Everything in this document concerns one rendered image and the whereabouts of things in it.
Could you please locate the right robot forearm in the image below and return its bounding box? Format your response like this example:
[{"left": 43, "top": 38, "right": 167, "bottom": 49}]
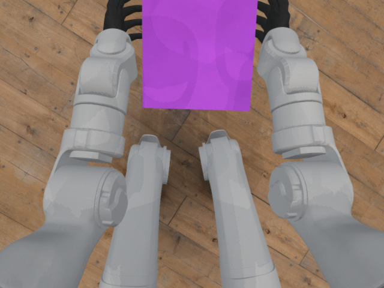
[{"left": 257, "top": 27, "right": 353, "bottom": 189}]

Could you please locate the left robot thigh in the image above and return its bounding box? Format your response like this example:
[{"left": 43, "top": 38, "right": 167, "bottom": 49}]
[{"left": 98, "top": 141, "right": 170, "bottom": 288}]

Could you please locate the right robot shin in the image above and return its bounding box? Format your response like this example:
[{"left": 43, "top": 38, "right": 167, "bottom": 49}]
[{"left": 206, "top": 130, "right": 242, "bottom": 159}]

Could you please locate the robot left upper arm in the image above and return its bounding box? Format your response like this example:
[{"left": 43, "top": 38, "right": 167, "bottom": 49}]
[{"left": 0, "top": 164, "right": 128, "bottom": 288}]

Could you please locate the left robot forearm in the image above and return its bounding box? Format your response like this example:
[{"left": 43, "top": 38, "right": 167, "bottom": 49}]
[{"left": 43, "top": 28, "right": 137, "bottom": 211}]

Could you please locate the left robot hand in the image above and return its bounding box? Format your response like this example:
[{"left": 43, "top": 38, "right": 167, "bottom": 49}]
[{"left": 103, "top": 0, "right": 142, "bottom": 41}]

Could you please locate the robot right upper arm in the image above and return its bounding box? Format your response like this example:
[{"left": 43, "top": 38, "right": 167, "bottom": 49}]
[{"left": 268, "top": 160, "right": 384, "bottom": 288}]

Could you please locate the carton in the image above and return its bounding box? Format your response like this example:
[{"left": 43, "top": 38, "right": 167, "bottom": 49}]
[{"left": 142, "top": 0, "right": 258, "bottom": 111}]

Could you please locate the right robot hand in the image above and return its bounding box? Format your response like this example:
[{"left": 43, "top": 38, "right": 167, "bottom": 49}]
[{"left": 255, "top": 0, "right": 290, "bottom": 43}]

